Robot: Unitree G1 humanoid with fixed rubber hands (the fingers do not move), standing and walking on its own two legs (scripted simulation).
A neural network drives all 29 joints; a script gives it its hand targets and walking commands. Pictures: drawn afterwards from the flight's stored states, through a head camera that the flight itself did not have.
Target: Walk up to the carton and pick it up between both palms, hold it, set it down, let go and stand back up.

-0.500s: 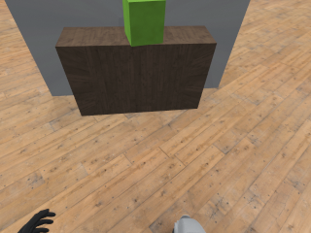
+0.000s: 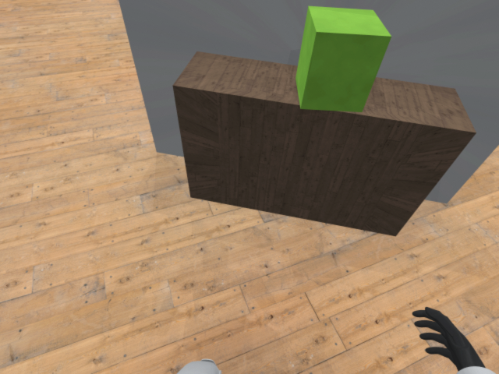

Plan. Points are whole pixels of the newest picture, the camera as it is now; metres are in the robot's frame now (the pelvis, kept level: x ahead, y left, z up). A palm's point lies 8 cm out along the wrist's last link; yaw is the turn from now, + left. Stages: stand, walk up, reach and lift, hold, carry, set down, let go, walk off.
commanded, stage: walk up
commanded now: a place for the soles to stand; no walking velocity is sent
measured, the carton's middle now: (335, 60) +1.04 -0.17 +0.01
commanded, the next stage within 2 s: none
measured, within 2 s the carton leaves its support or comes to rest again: neither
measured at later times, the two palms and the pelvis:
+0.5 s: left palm (152, 221) +0.38 +0.23 -0.03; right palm (498, 358) +0.22 -0.39 -0.08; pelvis +0.19 -0.06 -0.01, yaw -4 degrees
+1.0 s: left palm (169, 187) +0.49 +0.24 -0.06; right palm (482, 249) +0.39 -0.41 -0.02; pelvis +0.35 -0.07 +0.01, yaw -6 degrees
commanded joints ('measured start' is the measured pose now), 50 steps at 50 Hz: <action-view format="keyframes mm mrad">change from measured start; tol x32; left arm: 1 -71 205 69 -156 -11 -1 6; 50 -164 85 57 -116 -6 15 -29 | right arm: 1 319 -331 -130 -48 19 -10 -56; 50 189 -248 -65 -65 -15 -33 -58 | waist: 1 -225 166 -240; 19 -58 135 -20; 22 94 -284 -169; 50 -120 231 48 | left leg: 1 529 427 -885 -376 -539 233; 7 269 302 -325 -244 270 209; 18 18 252 -146 -204 -290 128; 24 -419 33 -185 745 -406 -19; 37 427 -5 19 43 -182 3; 40 299 457 -866 -470 -858 214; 50 116 273 -178 -333 -303 157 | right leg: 1 -562 90 188 527 -105 -67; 20 105 169 139 -137 168 -125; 22 246 -246 867 -462 -98 -346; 25 195 -219 632 -335 364 -319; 35 -390 -41 263 -305 -40 -198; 40 -650 147 283 516 -127 -48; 50 -379 80 155 81 215 -55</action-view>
